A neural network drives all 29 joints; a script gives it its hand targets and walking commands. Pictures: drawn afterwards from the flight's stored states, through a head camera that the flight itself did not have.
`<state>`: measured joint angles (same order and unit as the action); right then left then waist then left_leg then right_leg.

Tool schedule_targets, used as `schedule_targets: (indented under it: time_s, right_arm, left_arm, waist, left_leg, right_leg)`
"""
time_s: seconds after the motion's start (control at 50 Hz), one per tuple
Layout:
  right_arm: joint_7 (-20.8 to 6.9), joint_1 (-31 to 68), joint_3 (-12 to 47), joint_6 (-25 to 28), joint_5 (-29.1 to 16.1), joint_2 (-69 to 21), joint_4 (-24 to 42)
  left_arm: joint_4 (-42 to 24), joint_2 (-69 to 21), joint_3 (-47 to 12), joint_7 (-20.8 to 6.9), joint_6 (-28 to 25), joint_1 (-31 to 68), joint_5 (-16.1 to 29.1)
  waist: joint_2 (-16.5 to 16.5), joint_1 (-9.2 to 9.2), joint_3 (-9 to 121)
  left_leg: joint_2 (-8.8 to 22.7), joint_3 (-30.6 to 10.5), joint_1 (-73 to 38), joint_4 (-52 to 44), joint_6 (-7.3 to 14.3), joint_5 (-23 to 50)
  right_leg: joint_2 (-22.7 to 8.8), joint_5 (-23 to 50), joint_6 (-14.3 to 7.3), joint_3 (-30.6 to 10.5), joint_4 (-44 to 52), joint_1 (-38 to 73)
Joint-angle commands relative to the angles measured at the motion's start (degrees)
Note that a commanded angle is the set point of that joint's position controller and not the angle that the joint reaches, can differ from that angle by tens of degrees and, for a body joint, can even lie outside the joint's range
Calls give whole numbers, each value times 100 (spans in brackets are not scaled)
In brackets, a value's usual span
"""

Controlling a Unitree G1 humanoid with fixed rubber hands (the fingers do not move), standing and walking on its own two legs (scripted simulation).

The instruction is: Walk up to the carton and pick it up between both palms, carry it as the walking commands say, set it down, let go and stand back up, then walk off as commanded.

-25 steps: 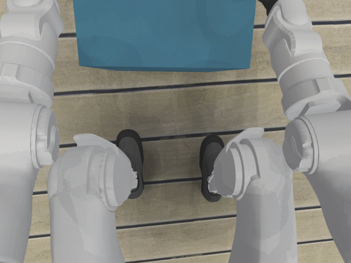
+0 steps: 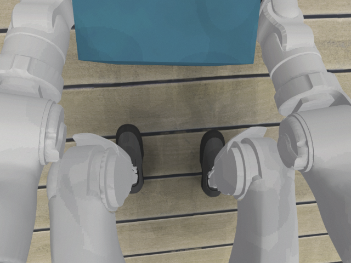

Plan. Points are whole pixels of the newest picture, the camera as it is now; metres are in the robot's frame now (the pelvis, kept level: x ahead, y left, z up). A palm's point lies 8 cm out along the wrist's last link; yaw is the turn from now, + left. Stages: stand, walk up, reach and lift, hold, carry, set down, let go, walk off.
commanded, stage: reach and lift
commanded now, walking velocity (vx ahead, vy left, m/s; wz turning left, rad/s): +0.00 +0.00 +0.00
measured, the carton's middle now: out of the picture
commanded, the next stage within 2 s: none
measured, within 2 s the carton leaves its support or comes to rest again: leaves its support in 0.66 s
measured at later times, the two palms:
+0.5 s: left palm out of the picture +0.56 +0.20 -0.17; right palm out of the picture +0.55 -0.14 -0.17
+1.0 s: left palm out of the picture +0.56 +0.20 -0.10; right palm out of the picture +0.55 -0.14 -0.10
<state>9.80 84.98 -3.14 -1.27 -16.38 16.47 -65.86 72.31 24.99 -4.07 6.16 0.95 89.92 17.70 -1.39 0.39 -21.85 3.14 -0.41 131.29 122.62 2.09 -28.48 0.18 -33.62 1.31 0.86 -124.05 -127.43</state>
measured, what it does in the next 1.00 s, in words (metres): stands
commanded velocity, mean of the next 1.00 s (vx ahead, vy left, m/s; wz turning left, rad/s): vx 0.00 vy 0.00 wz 0.00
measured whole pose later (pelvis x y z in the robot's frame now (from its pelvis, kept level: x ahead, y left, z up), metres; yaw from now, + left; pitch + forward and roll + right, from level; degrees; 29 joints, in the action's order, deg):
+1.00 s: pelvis +0.01 +0.00 +0.02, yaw +0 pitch +41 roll -4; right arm 6.2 73.9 -23.2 -16.4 0.7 7.8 -46.2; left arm 57.3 19.0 13.8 2.0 15.5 82.0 -1.0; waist -0.7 0.3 -8.8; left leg 0.9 -2.1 132.5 119.5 0.8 -28.6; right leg 1.6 -34.5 2.0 0.8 -120.8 -127.8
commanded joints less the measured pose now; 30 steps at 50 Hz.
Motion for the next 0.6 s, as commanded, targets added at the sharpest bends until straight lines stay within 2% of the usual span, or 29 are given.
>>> schedule_targets:
  time_s: [0.0, 0.06, 0.14, 0.26, 0.44, 0.58]
  right_arm:
    - [-251, 1943, 375, 108, -14, -1124, 738]
    - [-521, 2343, 548, 67, 1, -2139, 839]
    - [-1093, 3101, 739, -122, 188, -3916, 1060]
    - [-1615, 3320, 580, -509, 474, -4867, 1381]
    - [-1856, 3259, 503, -795, 487, -5376, 1742]
    - [-1830, 3603, 784, -848, 217, -5706, 2501]
  left_arm:
    - [-753, -1100, -315, -345, -88, 2060, 46]
    - [-736, -2151, -511, -617, -31, 2316, 46]
    - [-921, -4066, -571, -1182, 149, 2718, -182]
    - [-1229, -5072, -270, -1712, 539, 2636, -569]
    - [-1613, -5651, -343, -2048, 857, 2556, -597]
    - [-2388, -5990, -631, -2022, 953, 2799, -455]
  waist:
    - [409, 0, 7135]
    - [417, -34, 7020]
    - [389, -127, 6658]
    - [368, -168, 6277]
    - [504, -157, 6359]
    - [565, -165, 8022]
  left_leg:
    - [-496, -34, -4246, -691, -193, 1740]
    - [-530, -27, -4136, -667, -175, 1686]
    - [-619, 40, -3907, -606, -159, 1465]
    - [-662, 187, -3736, -476, -120, 1201]
    - [-653, 232, -3797, -396, -96, 1169]
    - [-685, 251, -4637, -361, -114, 1915]
  right_leg:
    - [454, 1752, 45, 161, 979, 2682]
    - [503, 1694, 6, 157, 949, 2632]
    - [616, 1442, -61, 194, 844, 2524]
    - [717, 1172, -110, 301, 739, 2379]
    - [727, 1109, -144, 387, 654, 2221]
    - [725, 1757, -105, 496, 615, 2671]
